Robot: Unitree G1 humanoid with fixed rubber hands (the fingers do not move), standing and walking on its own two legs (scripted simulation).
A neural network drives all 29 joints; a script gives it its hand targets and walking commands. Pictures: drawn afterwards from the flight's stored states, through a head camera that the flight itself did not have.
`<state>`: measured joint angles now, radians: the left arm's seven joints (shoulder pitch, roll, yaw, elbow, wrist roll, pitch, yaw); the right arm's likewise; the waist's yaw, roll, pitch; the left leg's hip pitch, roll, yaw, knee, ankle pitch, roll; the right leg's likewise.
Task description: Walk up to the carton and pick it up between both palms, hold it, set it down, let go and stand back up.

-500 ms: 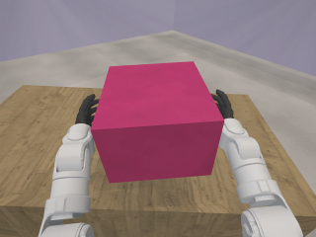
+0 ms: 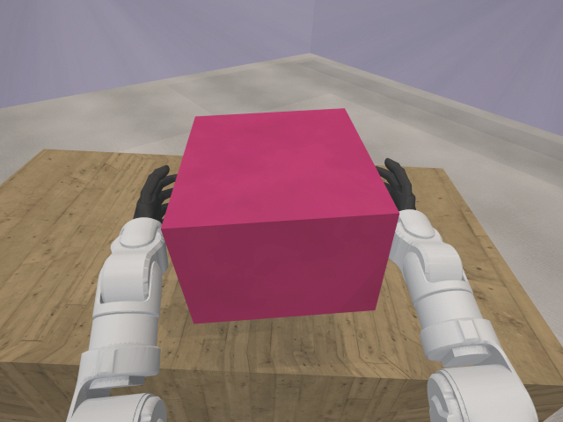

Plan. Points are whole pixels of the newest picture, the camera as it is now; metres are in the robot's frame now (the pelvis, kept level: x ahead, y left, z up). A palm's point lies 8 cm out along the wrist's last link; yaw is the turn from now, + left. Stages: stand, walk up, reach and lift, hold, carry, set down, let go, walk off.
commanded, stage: hold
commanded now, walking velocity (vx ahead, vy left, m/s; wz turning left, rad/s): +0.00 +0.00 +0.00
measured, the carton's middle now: (277, 204) +0.42 -0.01 +0.16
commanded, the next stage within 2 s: none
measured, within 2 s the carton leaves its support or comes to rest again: neither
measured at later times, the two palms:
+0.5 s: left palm (151, 225) +0.36 +0.17 +0.17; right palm (398, 212) +0.36 -0.18 +0.18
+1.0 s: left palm (151, 221) +0.36 +0.17 +0.17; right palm (399, 212) +0.36 -0.18 +0.18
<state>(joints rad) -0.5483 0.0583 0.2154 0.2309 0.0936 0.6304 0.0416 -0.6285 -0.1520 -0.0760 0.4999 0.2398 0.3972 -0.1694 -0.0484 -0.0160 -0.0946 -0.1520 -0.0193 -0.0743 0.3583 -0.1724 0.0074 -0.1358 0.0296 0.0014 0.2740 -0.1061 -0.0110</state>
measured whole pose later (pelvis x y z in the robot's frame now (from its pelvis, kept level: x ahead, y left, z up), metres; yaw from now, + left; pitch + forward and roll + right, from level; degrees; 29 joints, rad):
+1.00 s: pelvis +0.00 +0.00 +0.00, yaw +0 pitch -2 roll -1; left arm -0.57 0.05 0.23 0.27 0.10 0.62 0.04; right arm -0.64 -0.15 -0.09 0.53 0.23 0.39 -0.16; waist -0.04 -0.01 -0.10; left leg -0.15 -0.02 -0.07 0.34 -0.16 0.01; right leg -0.14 0.03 0.01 0.27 -0.10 -0.01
